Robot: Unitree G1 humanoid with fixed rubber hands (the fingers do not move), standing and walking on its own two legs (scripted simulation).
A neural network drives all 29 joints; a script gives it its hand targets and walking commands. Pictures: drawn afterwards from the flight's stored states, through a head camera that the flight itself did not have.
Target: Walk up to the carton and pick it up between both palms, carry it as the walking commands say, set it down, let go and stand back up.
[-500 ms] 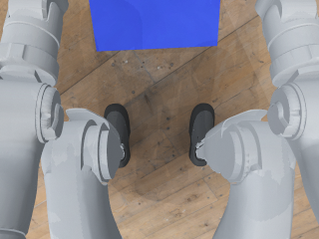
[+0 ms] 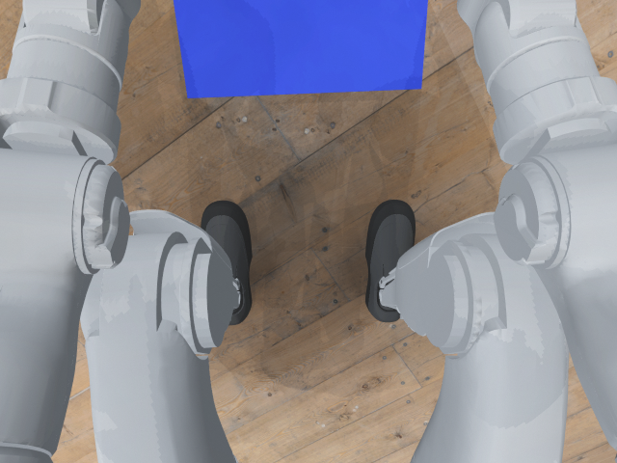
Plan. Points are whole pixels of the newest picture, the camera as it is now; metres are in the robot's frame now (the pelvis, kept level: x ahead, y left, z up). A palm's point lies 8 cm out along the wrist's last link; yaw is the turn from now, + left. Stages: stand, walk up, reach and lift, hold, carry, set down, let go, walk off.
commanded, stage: reach and lift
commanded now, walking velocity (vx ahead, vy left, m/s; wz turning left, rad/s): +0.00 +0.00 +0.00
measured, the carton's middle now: out of the picture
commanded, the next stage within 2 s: none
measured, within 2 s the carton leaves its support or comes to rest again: leaves its support in 0.66 s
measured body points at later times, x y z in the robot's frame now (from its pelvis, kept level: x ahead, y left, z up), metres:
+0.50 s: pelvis +0.00 +0.00 +0.00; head +0.39 +0.03 +0.21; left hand +0.56 +0.21 -0.21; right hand +0.57 -0.11 -0.21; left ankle +0.11 +0.13 -0.33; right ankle +0.12 -0.12 -0.33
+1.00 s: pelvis -0.01 -0.01 +0.00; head +0.35 +0.02 +0.25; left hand +0.56 +0.20 -0.14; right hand +0.57 -0.10 -0.15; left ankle +0.11 +0.13 -0.33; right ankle +0.12 -0.12 -0.33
